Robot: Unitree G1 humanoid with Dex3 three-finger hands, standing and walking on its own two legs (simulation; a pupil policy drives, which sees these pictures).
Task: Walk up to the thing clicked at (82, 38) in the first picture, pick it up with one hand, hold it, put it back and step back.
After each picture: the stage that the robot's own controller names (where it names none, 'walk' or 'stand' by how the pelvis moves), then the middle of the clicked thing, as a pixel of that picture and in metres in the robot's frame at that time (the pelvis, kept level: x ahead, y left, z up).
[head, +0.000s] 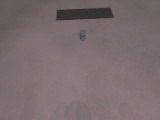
stand; (82, 35) +1.53 +0.00 -0.72
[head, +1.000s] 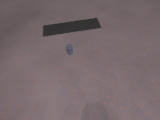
walk; (69, 49) +1.40 +0.25 -0.70
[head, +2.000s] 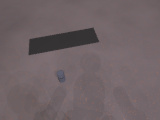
walk; (61, 76) +0.89 +0.30 -0.71
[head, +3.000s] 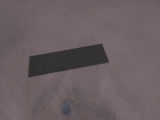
walk; (66, 109) +0.56 +0.21 -0.71
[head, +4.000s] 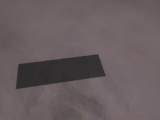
stand; out of the picture +0.39 +0.19 -0.70
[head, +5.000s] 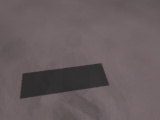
stand; out of the picture +0.36 +0.16 -0.72
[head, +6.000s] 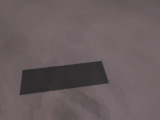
stand; out of the picture +0.37 +0.16 -0.72
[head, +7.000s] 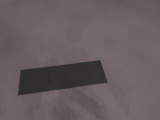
stand; out of the picture +0.36 +0.17 -0.72
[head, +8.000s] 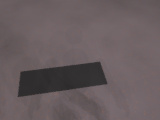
stand; out of the picture +0.36 +0.17 -0.72
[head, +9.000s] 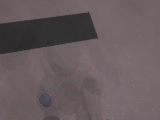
go down; (45, 100) +0.39 +0.20 -0.57
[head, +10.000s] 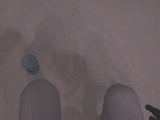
go down; (31, 65) +0.42 +0.25 -0.31
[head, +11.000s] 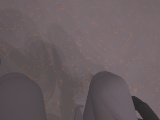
close in; out of the picture +0.41 +0.29 -0.24
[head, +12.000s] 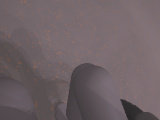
close; out of the picture +0.39 +0.30 -0.21
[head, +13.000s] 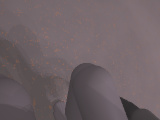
close; out of the picture +0.39 +0.31 -0.21
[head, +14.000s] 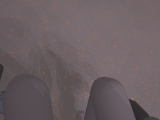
lift; (6, 101) +0.26 +0.23 -0.27
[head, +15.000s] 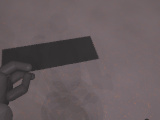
close; out of the picture +0.13 +0.26 -0.63
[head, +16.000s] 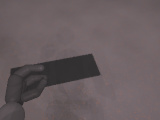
hold; out of the picture +0.02 +0.56 -0.70
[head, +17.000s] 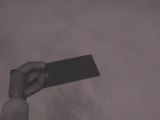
stand; out of the picture -0.09 +0.83 -0.71
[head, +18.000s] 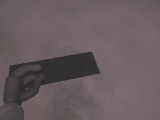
hold; out of the picture -0.18 +1.13 -0.70
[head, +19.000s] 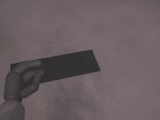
stand; out of the picture -0.25 +1.42 -0.70
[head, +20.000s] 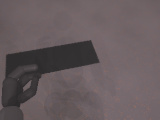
crouch; out of the picture -0.35 +1.71 -0.68
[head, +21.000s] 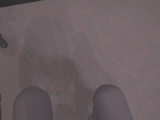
crouch; out of the picture -0.54 +1.96 -0.37
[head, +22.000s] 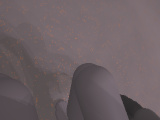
lower; out of the picture -1.08 +2.03 -0.25
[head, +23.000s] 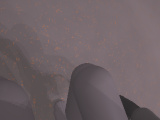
lower; out of the picture -1.31 +2.25 -0.24
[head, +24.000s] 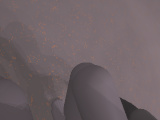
lower; out of the picture -1.51 +2.47 -0.24
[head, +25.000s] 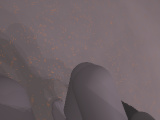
lower; out of the picture -1.68 +2.72 -0.24
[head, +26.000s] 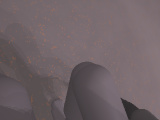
loosen; out of the picture -1.86 +2.96 -0.24
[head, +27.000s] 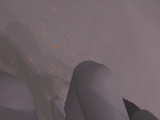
withdraw; out of the picture -2.01 +3.21 -0.24
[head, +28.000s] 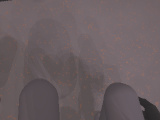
walk; out of the picture -1.51 +3.82 -0.34
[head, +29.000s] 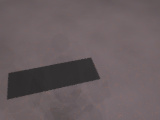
stand; out of the picture -1.09 +4.29 -0.68
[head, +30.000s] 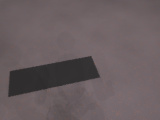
stand; out of the picture -1.12 +4.61 -0.69
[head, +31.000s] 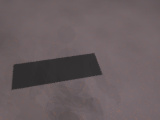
stand; out of the picture -1.18 +4.88 -0.71
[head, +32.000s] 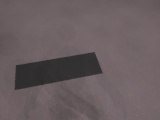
walk; out of the picture -1.18 +5.18 -0.74
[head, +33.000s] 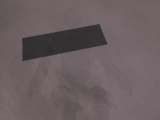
walk; out of the picture -1.13 +5.45 -0.72
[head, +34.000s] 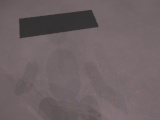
walk; out of the picture -0.98 +5.70 -0.71
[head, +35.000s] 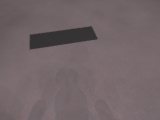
stand; out of the picture -0.90 +6.02 -0.73
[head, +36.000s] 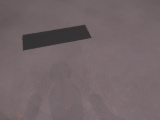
stand; out of the picture -1.06 +6.29 -0.75
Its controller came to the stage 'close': yes
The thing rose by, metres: 0.03
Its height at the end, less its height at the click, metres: -0.02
